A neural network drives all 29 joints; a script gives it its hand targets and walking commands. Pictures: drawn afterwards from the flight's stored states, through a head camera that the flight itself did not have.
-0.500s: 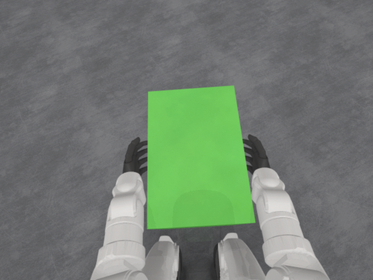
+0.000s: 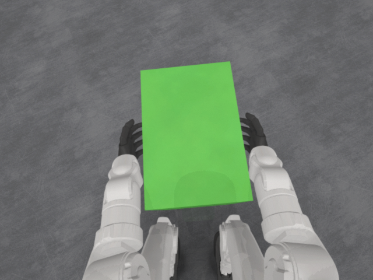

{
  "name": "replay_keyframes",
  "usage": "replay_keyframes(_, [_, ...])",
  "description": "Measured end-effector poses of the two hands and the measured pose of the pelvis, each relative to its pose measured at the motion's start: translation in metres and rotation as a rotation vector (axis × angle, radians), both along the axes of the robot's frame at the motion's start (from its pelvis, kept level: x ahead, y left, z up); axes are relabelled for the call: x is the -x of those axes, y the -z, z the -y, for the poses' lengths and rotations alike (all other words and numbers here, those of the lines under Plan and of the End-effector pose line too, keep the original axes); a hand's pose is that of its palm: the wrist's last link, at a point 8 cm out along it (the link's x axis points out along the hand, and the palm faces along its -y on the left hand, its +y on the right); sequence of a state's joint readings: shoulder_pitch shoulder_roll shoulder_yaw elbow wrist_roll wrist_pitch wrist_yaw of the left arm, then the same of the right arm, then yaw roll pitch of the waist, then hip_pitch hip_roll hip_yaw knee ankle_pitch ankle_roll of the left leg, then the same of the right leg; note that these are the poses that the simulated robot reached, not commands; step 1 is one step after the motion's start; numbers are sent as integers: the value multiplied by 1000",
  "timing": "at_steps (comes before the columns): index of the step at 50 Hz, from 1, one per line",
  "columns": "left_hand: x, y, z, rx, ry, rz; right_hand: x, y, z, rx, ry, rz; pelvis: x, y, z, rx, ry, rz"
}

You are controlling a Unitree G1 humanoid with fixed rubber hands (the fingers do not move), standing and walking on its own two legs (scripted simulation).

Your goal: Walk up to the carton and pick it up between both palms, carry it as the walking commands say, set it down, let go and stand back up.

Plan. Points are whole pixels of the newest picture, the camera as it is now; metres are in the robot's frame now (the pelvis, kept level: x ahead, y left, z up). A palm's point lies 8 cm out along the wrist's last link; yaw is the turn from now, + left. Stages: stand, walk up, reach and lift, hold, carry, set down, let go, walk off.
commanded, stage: set down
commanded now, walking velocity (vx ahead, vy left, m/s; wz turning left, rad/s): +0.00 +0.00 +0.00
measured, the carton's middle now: (192, 148) +0.43 +0.01 -0.13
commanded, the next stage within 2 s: none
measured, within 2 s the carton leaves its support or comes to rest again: neither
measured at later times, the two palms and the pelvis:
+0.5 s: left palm (138, 155) +0.41 +0.16 -0.14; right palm (245, 149) +0.43 -0.13 -0.16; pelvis -0.02 +0.01 -0.08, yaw -2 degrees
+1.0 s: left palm (146, 158) +0.43 +0.15 -0.23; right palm (239, 150) +0.46 -0.13 -0.25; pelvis -0.04 +0.01 -0.15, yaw -1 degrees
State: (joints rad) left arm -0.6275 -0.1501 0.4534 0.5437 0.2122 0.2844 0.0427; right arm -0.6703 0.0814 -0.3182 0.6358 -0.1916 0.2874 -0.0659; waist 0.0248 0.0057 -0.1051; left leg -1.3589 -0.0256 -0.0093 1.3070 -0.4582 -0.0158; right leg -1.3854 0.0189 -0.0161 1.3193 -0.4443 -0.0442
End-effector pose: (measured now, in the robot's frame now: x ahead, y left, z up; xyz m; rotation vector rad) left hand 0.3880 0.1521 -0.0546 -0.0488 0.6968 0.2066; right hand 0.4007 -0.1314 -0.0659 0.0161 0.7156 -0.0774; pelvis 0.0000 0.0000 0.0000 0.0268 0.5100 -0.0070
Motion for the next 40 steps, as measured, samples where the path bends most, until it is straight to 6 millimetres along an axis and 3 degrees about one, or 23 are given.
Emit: replay_keyframes(40, [-38, 144, -1, -18, -24, 0, -43, 149, -3, 14, -37, -1, 29, 120, -13, -14, 38, -169])
